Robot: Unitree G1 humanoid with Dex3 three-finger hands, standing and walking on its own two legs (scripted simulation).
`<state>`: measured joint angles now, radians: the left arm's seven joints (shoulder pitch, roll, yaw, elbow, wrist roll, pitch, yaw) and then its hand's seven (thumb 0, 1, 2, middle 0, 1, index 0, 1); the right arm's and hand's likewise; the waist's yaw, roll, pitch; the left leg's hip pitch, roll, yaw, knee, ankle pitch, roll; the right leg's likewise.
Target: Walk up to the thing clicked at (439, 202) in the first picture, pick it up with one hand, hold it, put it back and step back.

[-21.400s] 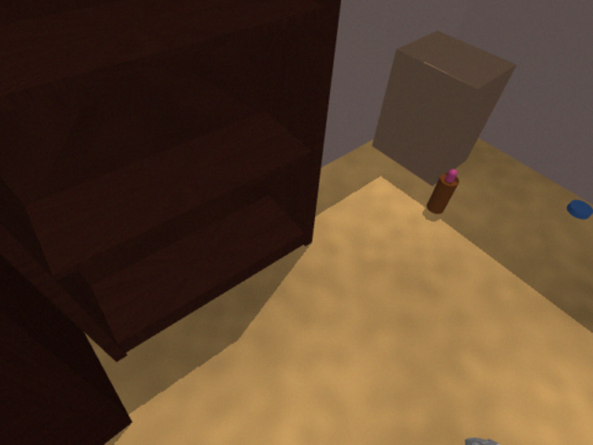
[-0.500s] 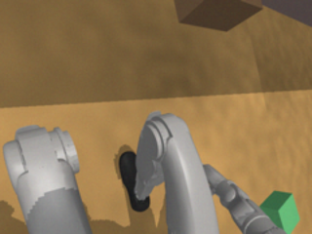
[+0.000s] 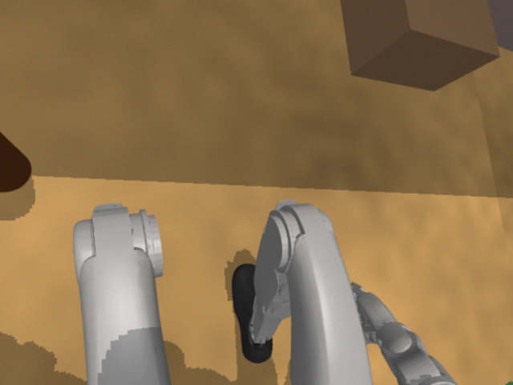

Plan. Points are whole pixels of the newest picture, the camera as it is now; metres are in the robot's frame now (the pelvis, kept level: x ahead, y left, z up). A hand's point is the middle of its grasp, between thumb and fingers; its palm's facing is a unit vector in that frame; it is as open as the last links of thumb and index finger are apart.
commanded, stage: home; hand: left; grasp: from the side
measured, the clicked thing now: out of the picture +0.40 +0.38 -0.19
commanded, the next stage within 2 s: none
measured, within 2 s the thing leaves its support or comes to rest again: neither
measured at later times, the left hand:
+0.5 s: hand out of the picture +0.26 +0.42 +0.06, palm faces +0.41 -0.72 -0.56, open 17.0 cm
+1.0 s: hand out of the picture +0.22 +0.29 +0.27, palm faces +0.39 -0.84 -0.38, open 16.9 cm
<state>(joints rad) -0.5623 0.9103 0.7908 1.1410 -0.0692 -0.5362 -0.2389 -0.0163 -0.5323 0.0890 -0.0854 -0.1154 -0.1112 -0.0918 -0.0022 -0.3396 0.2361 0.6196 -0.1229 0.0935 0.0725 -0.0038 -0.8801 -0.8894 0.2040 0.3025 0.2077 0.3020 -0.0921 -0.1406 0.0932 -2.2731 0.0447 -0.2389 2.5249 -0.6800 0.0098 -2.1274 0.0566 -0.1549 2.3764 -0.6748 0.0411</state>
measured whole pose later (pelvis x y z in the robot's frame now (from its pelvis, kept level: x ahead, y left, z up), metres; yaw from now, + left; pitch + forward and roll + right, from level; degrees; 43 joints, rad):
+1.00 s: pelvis +0.07 +0.01 +0.36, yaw +12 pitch +17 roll -4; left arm 0.24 0.29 0.14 0.26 -0.01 0.23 0.19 -0.01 -0.44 0.12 -0.07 -0.07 -0.07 -0.07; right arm 0.22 -0.23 0.03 0.51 0.04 -0.02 -0.15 0.00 -0.90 -0.90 0.20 0.30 0.20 0.30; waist -0.04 0.01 -0.16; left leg -0.99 0.05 -0.05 1.23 -0.53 -0.01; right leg -0.91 0.00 -0.06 1.15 -0.54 0.02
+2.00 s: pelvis +0.10 -0.01 +0.41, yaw +13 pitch +8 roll -2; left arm 0.47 0.21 -0.01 -0.01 -0.01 0.27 0.14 -0.01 -0.54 0.06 -0.06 -0.05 -0.06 -0.05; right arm 0.28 -0.21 0.02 0.50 0.02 -0.10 -0.18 0.01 -0.90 -0.90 0.20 0.30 0.20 0.30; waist -0.02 0.03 -0.10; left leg -0.64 0.05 -0.03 0.96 -0.46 -0.02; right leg -0.58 0.00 -0.05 0.92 -0.48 0.00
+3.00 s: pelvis +0.10 +0.00 +0.41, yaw +13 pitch +8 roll -2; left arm 0.46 0.21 -0.01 -0.01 -0.01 0.26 0.14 -0.01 -0.56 0.04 -0.05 -0.05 -0.05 -0.05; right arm 0.28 -0.21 0.02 0.51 0.01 -0.12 -0.18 0.01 -0.90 -0.90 0.20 0.30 0.20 0.30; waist -0.01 0.03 -0.10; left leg -0.63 0.04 -0.02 0.96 -0.46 -0.01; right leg -0.57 -0.01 -0.04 0.91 -0.48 0.01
